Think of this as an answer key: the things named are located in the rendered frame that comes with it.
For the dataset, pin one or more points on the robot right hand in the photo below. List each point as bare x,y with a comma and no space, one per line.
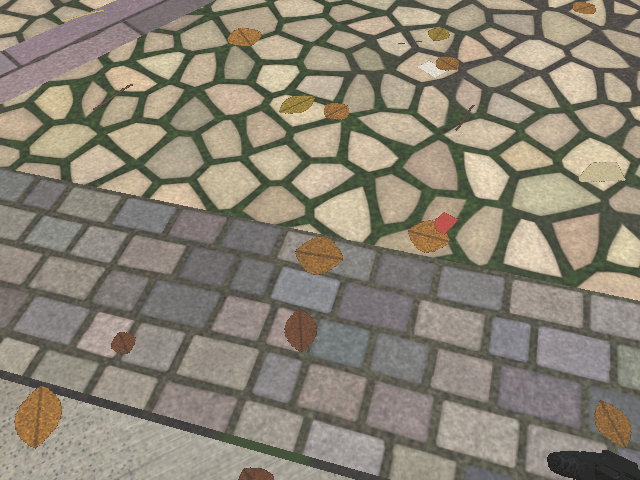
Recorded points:
593,466

